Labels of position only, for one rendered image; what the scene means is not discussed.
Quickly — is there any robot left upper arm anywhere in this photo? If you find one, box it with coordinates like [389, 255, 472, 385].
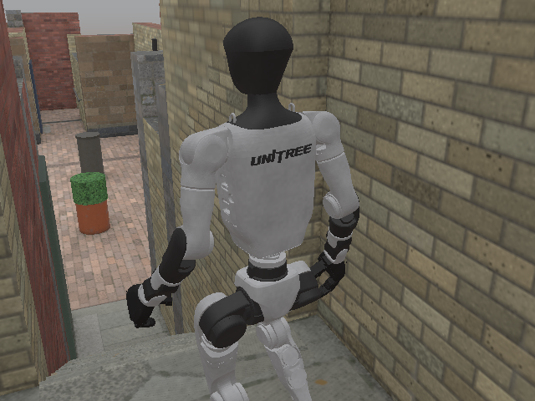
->
[177, 126, 229, 260]

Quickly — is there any robot right shin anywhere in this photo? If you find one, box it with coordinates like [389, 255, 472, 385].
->
[264, 317, 312, 401]

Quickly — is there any robot right upper arm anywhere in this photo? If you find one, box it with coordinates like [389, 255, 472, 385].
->
[298, 111, 359, 219]

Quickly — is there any robot torso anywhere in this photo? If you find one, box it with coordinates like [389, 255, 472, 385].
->
[215, 103, 316, 325]

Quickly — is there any left robot forearm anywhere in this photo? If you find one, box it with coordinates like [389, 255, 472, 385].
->
[138, 228, 196, 307]

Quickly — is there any right robot forearm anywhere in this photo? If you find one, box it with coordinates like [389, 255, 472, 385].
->
[324, 192, 359, 264]

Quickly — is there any right robot hand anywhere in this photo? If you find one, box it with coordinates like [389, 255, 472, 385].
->
[310, 252, 347, 297]

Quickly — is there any left robot hand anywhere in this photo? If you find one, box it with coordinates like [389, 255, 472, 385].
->
[126, 284, 172, 328]

